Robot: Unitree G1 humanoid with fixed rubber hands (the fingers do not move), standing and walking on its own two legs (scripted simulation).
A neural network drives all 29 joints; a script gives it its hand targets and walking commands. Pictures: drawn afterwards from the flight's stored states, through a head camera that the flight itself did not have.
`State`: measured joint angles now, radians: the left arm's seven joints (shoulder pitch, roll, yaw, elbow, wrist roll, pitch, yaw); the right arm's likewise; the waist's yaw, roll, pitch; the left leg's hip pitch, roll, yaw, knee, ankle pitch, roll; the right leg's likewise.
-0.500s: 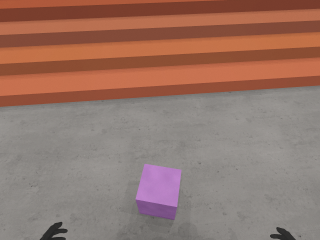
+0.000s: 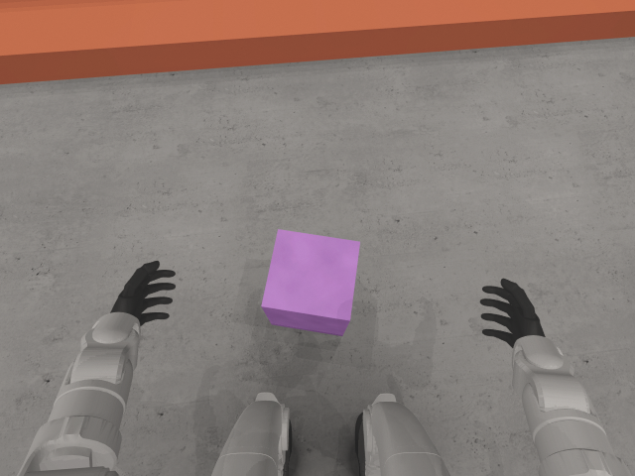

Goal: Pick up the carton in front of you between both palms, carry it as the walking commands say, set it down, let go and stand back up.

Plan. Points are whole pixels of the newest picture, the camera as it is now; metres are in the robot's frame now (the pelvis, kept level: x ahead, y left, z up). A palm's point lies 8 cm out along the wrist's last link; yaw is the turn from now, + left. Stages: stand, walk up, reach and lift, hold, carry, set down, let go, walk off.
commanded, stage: reach and lift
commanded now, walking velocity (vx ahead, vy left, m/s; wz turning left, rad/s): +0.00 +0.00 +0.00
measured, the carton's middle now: (312, 286) +0.48 +0.02 -0.59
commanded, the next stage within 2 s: none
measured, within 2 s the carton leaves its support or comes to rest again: neither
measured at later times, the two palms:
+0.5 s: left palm (194, 208) +0.48 +0.22 -0.14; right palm (438, 241) +0.43 -0.18 -0.14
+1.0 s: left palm (225, 246) +0.49 +0.21 -0.33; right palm (403, 265) +0.45 -0.16 -0.33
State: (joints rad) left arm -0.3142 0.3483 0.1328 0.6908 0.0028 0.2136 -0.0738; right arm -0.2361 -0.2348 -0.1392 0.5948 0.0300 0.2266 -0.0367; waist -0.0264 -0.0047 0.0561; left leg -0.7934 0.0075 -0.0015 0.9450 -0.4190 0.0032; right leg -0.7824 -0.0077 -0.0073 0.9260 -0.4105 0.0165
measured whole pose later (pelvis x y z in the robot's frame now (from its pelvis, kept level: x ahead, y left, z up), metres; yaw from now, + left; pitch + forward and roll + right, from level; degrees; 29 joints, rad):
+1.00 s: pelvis -0.05 +0.00 -0.17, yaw -2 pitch +53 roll -5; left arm -1.33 0.38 0.28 1.08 0.09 0.10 -0.03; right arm -1.15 -0.08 -0.44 0.81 -0.05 0.10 -0.14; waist -0.04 -0.01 -0.03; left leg -1.99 -0.02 -0.06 1.55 -0.49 0.00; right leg -1.95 0.03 0.01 1.51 -0.48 0.06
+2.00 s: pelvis -0.10 +0.00 -0.34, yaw -3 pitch +34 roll -5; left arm -1.72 0.51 -0.09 1.30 -0.18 0.10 -0.01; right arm -1.54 -0.17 -0.25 1.07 0.16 0.09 -0.19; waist -0.03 -0.05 0.48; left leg -2.24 -0.01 -0.07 2.22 -0.58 0.00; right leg -2.19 0.07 0.00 2.16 -0.58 0.08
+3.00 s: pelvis -0.10 -0.01 -0.23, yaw +1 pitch +43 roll -3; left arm -1.22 0.11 0.39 0.80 0.27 0.41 -0.02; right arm -1.08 0.09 -0.59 0.57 -0.21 0.42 -0.11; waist -0.02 -0.03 -0.09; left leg -2.07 -0.06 -0.07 1.76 -0.45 -0.03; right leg -2.03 0.08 0.06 1.75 -0.48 0.08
